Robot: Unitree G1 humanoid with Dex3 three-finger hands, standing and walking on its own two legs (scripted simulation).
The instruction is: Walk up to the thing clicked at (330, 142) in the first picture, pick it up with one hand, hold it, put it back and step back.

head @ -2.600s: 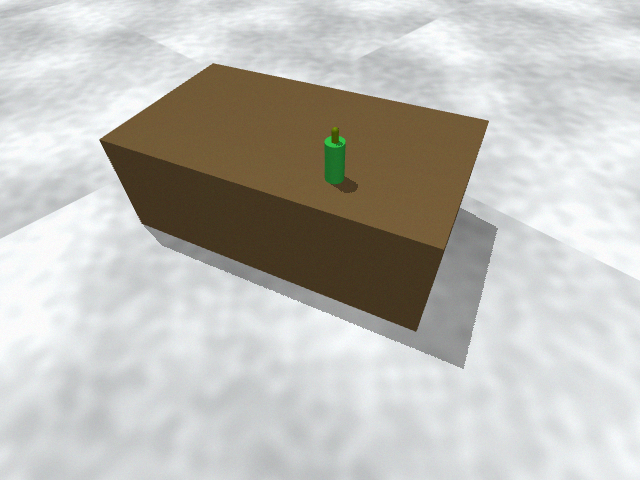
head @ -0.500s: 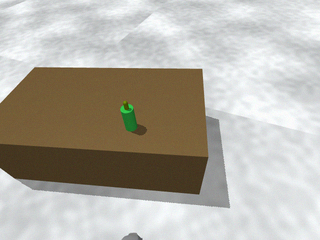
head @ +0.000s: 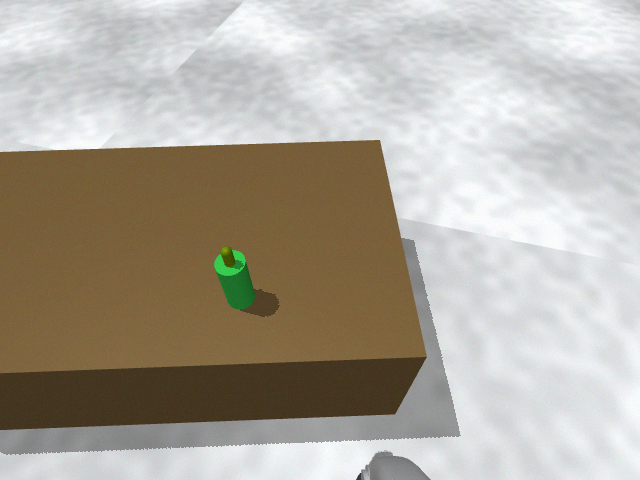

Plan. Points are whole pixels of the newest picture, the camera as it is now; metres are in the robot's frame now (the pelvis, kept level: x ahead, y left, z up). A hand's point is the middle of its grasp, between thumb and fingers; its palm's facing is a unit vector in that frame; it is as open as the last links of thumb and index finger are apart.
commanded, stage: walk up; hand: left
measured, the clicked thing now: (234, 275) +0.55 +0.18 -0.22
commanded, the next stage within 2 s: stand in 1.92 s
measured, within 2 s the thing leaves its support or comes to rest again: neither
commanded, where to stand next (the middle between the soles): +0.07 -0.02 m, yaw -1 degrees
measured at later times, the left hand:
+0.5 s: hand out of the picture +0.15 +0.26 -0.16, palm faces -0.05 -0.94 -0.33, open 7.4 cm
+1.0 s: hand out of the picture +0.09 +0.23 -0.14, palm faces -0.05 -0.92 -0.38, open 7.4 cm
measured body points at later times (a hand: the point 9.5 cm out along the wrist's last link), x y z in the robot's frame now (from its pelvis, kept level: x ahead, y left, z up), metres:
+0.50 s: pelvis +0.01 +0.01 -0.01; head +0.05 +0.03 +0.44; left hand +0.16 +0.31 -0.14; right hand +0.07 -0.32 -0.11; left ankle +0.05 +0.14 -0.73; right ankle +0.06 -0.10 -0.70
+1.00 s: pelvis +0.00 -0.03 +0.00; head +0.00 -0.04 +0.45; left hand +0.09 +0.28 -0.12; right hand +0.06 -0.33 -0.14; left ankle +0.04 +0.12 -0.73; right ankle -0.03 -0.16 -0.73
